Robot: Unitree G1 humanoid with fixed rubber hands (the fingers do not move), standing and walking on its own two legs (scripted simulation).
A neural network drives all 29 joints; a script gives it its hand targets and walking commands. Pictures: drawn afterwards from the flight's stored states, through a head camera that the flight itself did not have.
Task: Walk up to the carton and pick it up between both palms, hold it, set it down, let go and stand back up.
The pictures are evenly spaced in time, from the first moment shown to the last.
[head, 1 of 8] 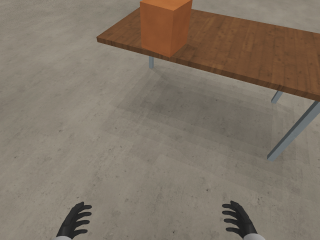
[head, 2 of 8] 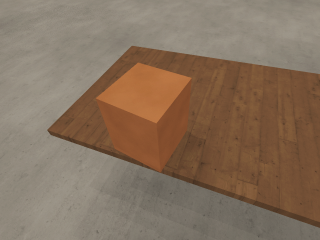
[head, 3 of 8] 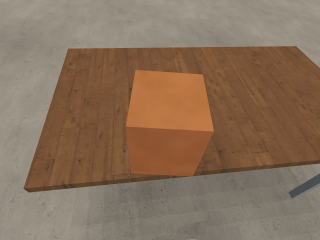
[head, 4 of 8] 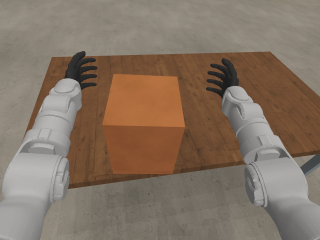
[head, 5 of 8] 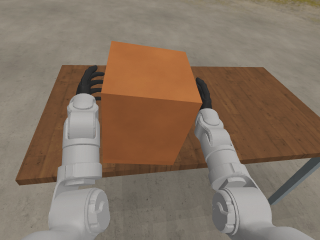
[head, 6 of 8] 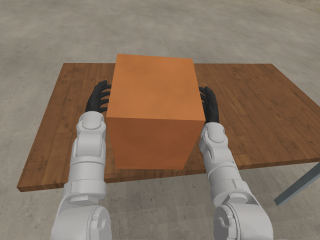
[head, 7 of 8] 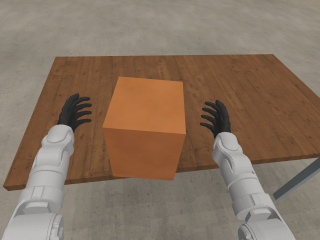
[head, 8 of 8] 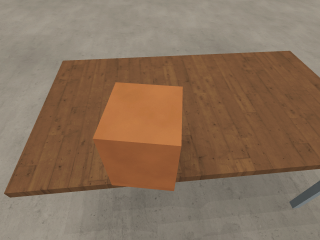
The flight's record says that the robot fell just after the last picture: no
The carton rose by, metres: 0.20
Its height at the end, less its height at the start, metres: +0.00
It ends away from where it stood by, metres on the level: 0.03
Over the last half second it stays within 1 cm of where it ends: yes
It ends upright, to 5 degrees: yes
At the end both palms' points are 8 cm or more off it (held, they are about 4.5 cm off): yes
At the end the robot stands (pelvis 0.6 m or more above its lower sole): yes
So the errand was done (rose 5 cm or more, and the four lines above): yes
